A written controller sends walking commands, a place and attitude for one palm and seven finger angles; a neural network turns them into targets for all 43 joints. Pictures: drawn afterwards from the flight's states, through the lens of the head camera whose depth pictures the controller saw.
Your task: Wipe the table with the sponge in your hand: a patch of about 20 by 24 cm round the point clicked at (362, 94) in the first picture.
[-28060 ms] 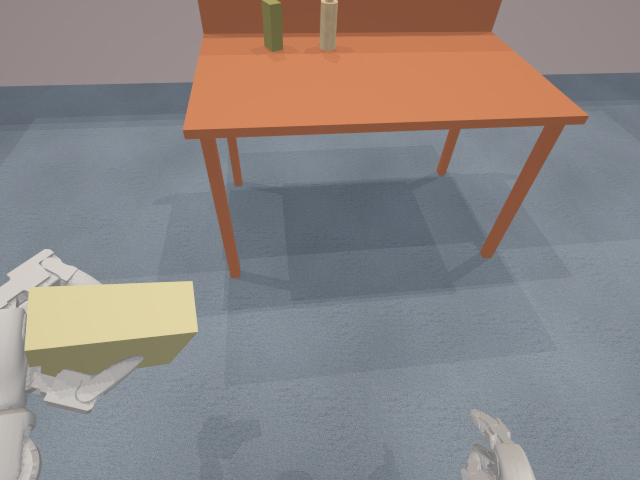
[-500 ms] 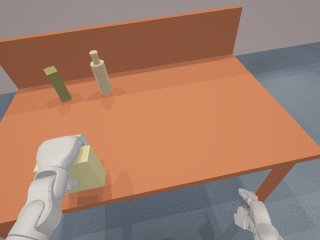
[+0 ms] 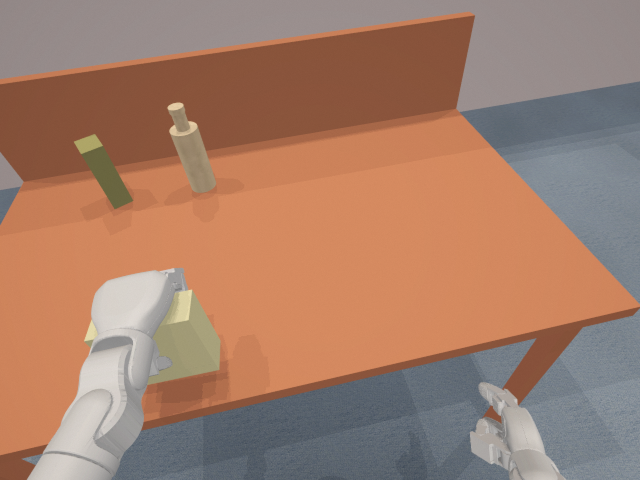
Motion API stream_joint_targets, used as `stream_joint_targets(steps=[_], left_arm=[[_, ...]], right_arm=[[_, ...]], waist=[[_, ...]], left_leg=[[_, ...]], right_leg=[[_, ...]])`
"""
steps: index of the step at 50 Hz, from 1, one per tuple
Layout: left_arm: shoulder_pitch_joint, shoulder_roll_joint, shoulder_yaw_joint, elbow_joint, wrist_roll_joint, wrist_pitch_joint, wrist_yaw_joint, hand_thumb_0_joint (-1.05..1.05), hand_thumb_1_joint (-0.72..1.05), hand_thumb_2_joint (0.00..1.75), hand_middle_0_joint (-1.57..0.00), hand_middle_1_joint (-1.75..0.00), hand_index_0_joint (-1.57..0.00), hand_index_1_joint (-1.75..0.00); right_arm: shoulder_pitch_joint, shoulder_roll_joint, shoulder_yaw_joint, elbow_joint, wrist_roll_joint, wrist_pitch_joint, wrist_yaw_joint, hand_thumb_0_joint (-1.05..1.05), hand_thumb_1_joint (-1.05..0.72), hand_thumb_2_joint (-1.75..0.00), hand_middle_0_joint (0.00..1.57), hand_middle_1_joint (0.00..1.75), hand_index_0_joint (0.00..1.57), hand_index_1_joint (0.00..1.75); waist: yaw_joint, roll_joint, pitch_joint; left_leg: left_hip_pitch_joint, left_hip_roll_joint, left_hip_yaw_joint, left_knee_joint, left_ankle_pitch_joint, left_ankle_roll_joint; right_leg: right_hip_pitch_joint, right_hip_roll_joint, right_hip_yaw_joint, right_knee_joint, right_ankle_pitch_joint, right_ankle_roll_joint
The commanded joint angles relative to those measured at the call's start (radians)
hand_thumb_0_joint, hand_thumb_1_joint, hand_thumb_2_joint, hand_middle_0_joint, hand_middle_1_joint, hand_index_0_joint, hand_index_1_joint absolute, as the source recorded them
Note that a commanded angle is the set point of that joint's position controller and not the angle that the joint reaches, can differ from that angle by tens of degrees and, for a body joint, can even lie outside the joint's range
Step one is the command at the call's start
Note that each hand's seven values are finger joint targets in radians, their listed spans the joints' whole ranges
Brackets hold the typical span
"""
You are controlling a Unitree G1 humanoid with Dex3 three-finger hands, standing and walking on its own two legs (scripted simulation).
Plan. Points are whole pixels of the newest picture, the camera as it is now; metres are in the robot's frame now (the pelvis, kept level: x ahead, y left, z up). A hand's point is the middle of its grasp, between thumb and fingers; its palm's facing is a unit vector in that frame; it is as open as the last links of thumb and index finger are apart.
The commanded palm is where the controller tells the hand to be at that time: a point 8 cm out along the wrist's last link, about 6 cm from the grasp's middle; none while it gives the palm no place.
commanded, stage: move the sponge above the wiping area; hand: left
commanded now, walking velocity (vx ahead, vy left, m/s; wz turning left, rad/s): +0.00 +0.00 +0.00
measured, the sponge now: (166, 349) +0.26 +0.27 +0.00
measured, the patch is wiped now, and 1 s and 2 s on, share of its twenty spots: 0.00 0.00 0.00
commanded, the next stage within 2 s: lower the sponge onto the table in 0.94 s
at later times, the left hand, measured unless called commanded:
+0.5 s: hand (178, 312) +0.30 +0.25 +0.04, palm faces -0.06 -0.07 -1.00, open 9.5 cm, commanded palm +0.28 +0.25 +0.11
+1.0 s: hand (171, 313) +0.29 +0.26 +0.04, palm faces -0.05 -0.08 -1.00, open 9.5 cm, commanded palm +0.27 +0.25 +0.11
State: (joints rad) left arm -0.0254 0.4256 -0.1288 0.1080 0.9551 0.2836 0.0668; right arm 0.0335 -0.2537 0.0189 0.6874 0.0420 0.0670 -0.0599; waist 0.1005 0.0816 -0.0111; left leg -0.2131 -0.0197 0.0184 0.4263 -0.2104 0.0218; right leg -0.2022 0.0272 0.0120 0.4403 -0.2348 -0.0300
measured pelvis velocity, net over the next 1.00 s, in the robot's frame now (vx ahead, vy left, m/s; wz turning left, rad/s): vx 0.01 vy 0.00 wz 0.00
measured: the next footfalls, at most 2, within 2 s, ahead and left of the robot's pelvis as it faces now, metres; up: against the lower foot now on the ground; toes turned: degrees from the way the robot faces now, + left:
none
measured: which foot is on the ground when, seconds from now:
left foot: down 0.00-1.00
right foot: down 0.00-1.00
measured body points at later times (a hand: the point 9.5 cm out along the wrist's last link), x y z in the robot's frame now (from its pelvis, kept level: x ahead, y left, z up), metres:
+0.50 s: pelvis +0.00 +0.00 +0.00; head +0.01 -0.04 +0.45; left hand +0.30 +0.25 +0.09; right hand +0.22 -0.23 -0.10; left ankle +0.01 +0.11 -0.74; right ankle +0.00 -0.10 -0.74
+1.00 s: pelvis +0.01 +0.00 +0.00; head +0.01 -0.04 +0.45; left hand +0.29 +0.26 +0.10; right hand +0.23 -0.22 -0.10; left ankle +0.01 +0.11 -0.74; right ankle +0.00 -0.10 -0.74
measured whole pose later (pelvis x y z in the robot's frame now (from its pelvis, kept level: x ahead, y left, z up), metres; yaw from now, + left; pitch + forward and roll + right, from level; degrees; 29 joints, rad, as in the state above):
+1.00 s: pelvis +0.01 +0.00 +0.00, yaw +0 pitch +1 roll +0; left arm -0.10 0.39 -0.16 0.21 0.97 0.32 0.11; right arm 0.04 -0.25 0.01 0.69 0.06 0.09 -0.06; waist 0.09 0.07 -0.03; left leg -0.23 -0.02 0.02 0.44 -0.23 0.02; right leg -0.22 0.03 0.01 0.46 -0.25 -0.03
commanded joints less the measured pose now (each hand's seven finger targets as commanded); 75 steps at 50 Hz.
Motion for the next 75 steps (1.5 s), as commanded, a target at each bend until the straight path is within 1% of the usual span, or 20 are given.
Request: stream_joint_targets(steps=[1, 2, 4, 7, 9, 17, 21, 22, 24, 27, 34, 37, 48, 52, 54, 62, 65, 67, 68, 75], left_arm=[[-0.289, 0.224, 0.147, -0.176, 0.032, -0.002, 0.061, 0.0, 0.1, 1.3, -1.2, -1.6, -1.2, -1.6], [-0.31, 0.275, 0.189, -0.184, 0.031, -0.004, 0.066, 0.0, 0.1, 1.3, -1.2, -1.6, -1.2, -1.6], [-0.333, 0.197, 0.118, -0.172, 0.034, -0.011, 0.068, 0.0, 0.1, 1.3, -1.2, -1.6, -1.2, -1.6], [-0.343, 0.248, 0.164, -0.165, 0.031, -0.016, 0.079, 0.0, 0.1, 1.3, -1.2, -1.6, -1.2, -1.6], [-0.357, 0.179, 0.101, -0.154, 0.032, -0.019, 0.079, 0.0, 0.1, 1.3, -1.2, -1.6, -1.2, -1.6], [-0.42, 0.228, 0.138, -0.09, 0.043, 0.001, 0.098, 0.0, 0.1, 1.3, -1.2, -1.6, -1.2, -1.6], [-0.42, 0.167, 0.085, -0.055, 0.049, 0.002, 0.107, 0.0, 0.1, 1.3, -1.2, -1.6, -1.2, -1.6], [-0.41, 0.226, 0.145, -0.048, 0.043, 0.006, 0.113, 0.0, 0.1, 1.3, -1.2, -1.6, -1.2, -1.6], [-0.422, 0.165, 0.089, -0.049, 0.046, 0.012, 0.113, 0.0, 0.1, 1.3, -1.2, -1.6, -1.2, -1.6], [-0.4, 0.254, 0.169, -0.059, 0.044, 0.022, 0.118, 0.0, 0.1, 1.3, -1.2, -1.6, -1.2, -1.6], [-0.411, 0.137, 0.053, -0.062, 0.036, 0.039, 0.09, 0.0, 0.1, 1.3, -1.2, -1.6, -1.2, -1.6], [-0.414, 0.205, 0.109, -0.091, 0.039, 0.031, 0.088, 0.0, 0.1, 1.3, -1.2, -1.6, -1.2, -1.6], [-0.385, 0.155, 0.076, -0.112, 0.037, 0.048, 0.093, 0.0, 0.1, 1.3, -1.2, -1.6, -1.2, -1.6], [-0.414, 0.222, 0.12, -0.107, 0.045, 0.049, 0.082, 0.0, 0.1, 1.3, -1.2, -1.6, -1.2, -1.6], [-0.428, 0.137, 0.039, -0.135, 0.044, 0.033, 0.071, 0.0, 0.1, 1.3, -1.2, -1.6, -1.2, -1.6], [-0.39, 0.238, 0.152, -0.107, 0.048, 0.019, 0.09, 0.0, 0.1, 1.3, -1.2, -1.6, -1.2, -1.6], [-0.377, 0.179, 0.103, -0.101, 0.048, 0.029, 0.093, 0.0, 0.1, 1.3, -1.2, -1.6, -1.2, -1.6], [-0.357, 0.257, 0.175, -0.088, 0.046, 0.04, 0.097, 0.0, 0.1, 1.3, -1.2, -1.6, -1.2, -1.6], [-0.369, 0.156, 0.086, -0.103, 0.036, 0.04, 0.088, 0.0, 0.1, 1.3, -1.2, -1.6, -1.2, -1.6], [-0.382, 0.143, 0.056, -0.099, 0.047, 0.002, 0.074, 0.0, 0.1, 1.3, -1.2, -1.6, -1.2, -1.6]], right_arm=[[-0.168, -0.104, -0.046, -0.158, 0.003, -0.047, -0.013, 0.0, -0.9, -0.9, 0.2, 0.3, 0.2, 0.3], [-0.177, -0.11, -0.043, -0.156, 0.003, -0.047, -0.017, 0.0, -0.9, -0.9, 0.2, 0.3, 0.2, 0.3], [-0.169, -0.096, -0.043, -0.162, 0.007, -0.055, -0.017, 0.0, -0.9, -0.9, 0.2, 0.3, 0.2, 0.3], [-0.167, -0.108, -0.048, -0.154, 0.007, -0.054, -0.018, 0.0, -0.9, -0.9, 0.2, 0.3, 0.2, 0.3], [-0.152, -0.099, -0.05, -0.157, 0.009, -0.061, -0.017, 0.0, -0.9, -0.9, 0.2, 0.3, 0.2, 0.3], [-0.153, -0.111, -0.054, -0.148, 0.014, -0.047, -0.018, 0.0, -0.9, -0.9, 0.2, 0.3, 0.2, 0.3], [-0.132, -0.105, -0.057, -0.147, 0.016, -0.046, -0.014, 0.0, -0.9, -0.9, 0.2, 0.3, 0.2, 0.3], [-0.139, -0.113, -0.057, -0.147, 0.016, -0.042, -0.015, 0.0, -0.9, -0.9, 0.2, 0.3, 0.2, 0.3], [-0.137, -0.102, -0.056, -0.154, 0.019, -0.044, -0.013, 0.0, -0.9, -0.9, 0.2, 0.3, 0.2, 0.3], [-0.149, -0.115, -0.055, -0.153, 0.016, -0.035, -0.014, 0.0, -0.9, -0.9, 0.2, 0.3, 0.2, 0.3], [-0.148, -0.102, -0.05, -0.165, 0.023, -0.037, -0.008, 0.0, -0.9, -0.9, 0.2, 0.3, 0.2, 0.3], [-0.156, -0.111, -0.052, -0.164, 0.019, -0.033, -0.01, 0.0, -0.9, -0.9, 0.2, 0.3, 0.2, 0.3], [-0.168, -0.101, -0.045, -0.167, 0.018, -0.027, -0.004, 0.0, -0.9, -0.9, 0.2, 0.3, 0.2, 0.3], [-0.177, -0.109, -0.045, -0.155, 0.016, -0.026, -0.01, 0.0, -0.9, -0.9, 0.2, 0.3, 0.2, 0.3], [-0.163, -0.096, -0.045, -0.165, 0.019, -0.034, -0.006, 0.0, -0.9, -0.9, 0.2, 0.3, 0.2, 0.3], [-0.164, -0.112, -0.048, -0.156, 0.01, -0.026, -0.009, 0.0, -0.9, -0.9, 0.2, 0.3, 0.2, 0.3], [-0.169, -0.101, -0.047, -0.161, 0.014, -0.026, -0.007, 0.0, -0.9, -0.9, 0.2, 0.3, 0.2, 0.3], [-0.178, -0.115, -0.048, -0.152, 0.012, -0.02, -0.01, 0.0, -0.9, -0.9, 0.2, 0.3, 0.2, 0.3], [-0.171, -0.101, -0.046, -0.166, 0.017, -0.022, -0.009, 0.0, -0.9, -0.9, 0.2, 0.3, 0.2, 0.3], [-0.148, -0.105, -0.055, -0.161, 0.014, -0.037, -0.005, 0.0, -0.9, -0.9, 0.2, 0.3, 0.2, 0.3]], waist=[[-0.002, -0.046, -0.254], [0.0, -0.035, -0.246], [-0.012, -0.037, -0.249], [-0.007, -0.017, -0.255], [-0.019, -0.044, -0.276], [-0.014, -0.04, -0.264], [-0.024, -0.048, -0.292], [-0.012, -0.042, -0.283], [-0.018, -0.057, -0.294], [-0.002, -0.043, -0.302], [-0.026, -0.082, -0.267], [-0.012, -0.048, -0.28], [-0.017, -0.051, -0.261], [-0.013, -0.049, -0.265], [-0.026, -0.038, -0.284], [0.0, -0.053, -0.285], [-0.006, -0.061, -0.282], [0.005, -0.054, -0.27], [-0.017, -0.054, -0.276], [-0.022, -0.041, -0.276]], left_leg=[[0.093, -0.004, -0.06, -0.019, 0.21, 0.01], [0.096, -0.008, -0.065, -0.021, 0.191, 0.009], [0.095, -0.007, -0.06, -0.014, 0.201, 0.012], [0.099, -0.007, -0.063, -0.013, 0.201, 0.009], [0.101, -0.003, -0.06, -0.005, 0.214, 0.012], [0.078, -0.006, -0.06, -0.008, 0.179, 0.01], [0.08, -0.003, -0.053, 0.007, 0.213, 0.011], [0.068, -0.006, -0.062, -0.003, 0.195, 0.008], [0.072, -0.004, -0.054, 0.004, 0.205, 0.013], [0.067, -0.009, -0.059, -0.001, 0.207, 0.011], [0.074, -0.005, -0.06, -0.003, 0.196, 0.017], [0.087, -0.007, -0.066, -0.003, 0.196, 0.015], [0.079, -0.005, -0.057, -0.009, 0.216, 0.011], [0.098, -0.009, -0.069, -0.007, 0.205, 0.012], [0.111, -0.004, -0.067, -0.001, 0.225, 0.013], [0.09, -0.005, -0.067, -0.011, 0.217, 0.007], [0.083, -0.006, -0.059, -0.007, 0.229, 0.009], [0.081, -0.01, -0.067, -0.012, 0.213, 0.008], [0.075, -0.007, -0.054, -0.011, 0.211, 0.012], [0.097, -0.002, -0.072, 0.003, 0.21, 0.014]], right_leg=[[0.056, -0.01, 0.082, -0.059, 0.223, -0.043], [0.053, 0.0, 0.109, -0.065, 0.206, -0.051], [0.04, -0.007, 0.08, -0.058, 0.213, -0.044], [0.039, 0.0, 0.105, -0.057, 0.221, -0.051], [0.033, -0.006, 0.075, -0.047, 0.232, -0.043], [0.019, 0.0, 0.094, -0.047, 0.199, -0.048], [0.02, -0.008, 0.069, -0.031, 0.248, -0.042], [0.03, 0.0, 0.092, -0.037, 0.224, -0.049], [0.032, -0.007, 0.068, -0.031, 0.24, -0.041], [0.06, -0.004, 0.096, -0.032, 0.252, -0.048], [0.026, -0.007, 0.062, -0.04, 0.227, -0.037], [0.033, -0.001, 0.089, -0.042, 0.222, -0.046], [0.049, -0.008, 0.065, -0.042, 0.257, -0.041], [0.034, 0.0, 0.094, -0.052, 0.23, -0.048], [0.028, -0.004, 0.064, -0.041, 0.242, -0.044], [0.053, 0.0, 0.094, -0.043, 0.254, -0.051], [0.058, -0.008, 0.076, -0.041, 0.272, -0.044], [0.061, -0.002, 0.103, -0.049, 0.255, -0.05], [0.065, -0.009, 0.072, -0.044, 0.259, -0.041], [0.009, -0.002, 0.067, -0.042, 0.224, -0.045]])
